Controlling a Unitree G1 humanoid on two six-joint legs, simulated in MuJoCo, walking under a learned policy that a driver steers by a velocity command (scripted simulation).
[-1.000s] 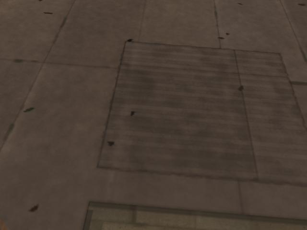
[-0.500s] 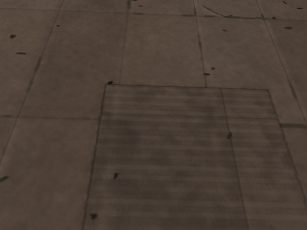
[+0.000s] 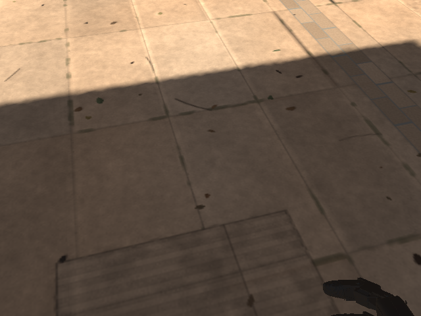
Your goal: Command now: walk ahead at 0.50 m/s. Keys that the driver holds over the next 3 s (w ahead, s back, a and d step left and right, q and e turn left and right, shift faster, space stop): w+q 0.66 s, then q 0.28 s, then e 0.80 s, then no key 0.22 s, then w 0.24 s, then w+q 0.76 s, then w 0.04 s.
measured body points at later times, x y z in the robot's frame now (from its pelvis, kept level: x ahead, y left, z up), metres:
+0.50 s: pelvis +0.24 -0.02 +0.01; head +0.25 -0.04 +0.46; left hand +0.39 +0.25 -0.05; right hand +0.37 -0.27 -0.11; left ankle +0.14 +0.11 -0.63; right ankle +0.32 -0.12 -0.72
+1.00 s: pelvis +0.40 +0.10 +0.00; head +0.44 +0.14 +0.45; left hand +0.36 +0.40 -0.11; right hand +0.70 -0.03 -0.07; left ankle +0.46 +0.22 -0.72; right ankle +0.39 -0.10 -0.61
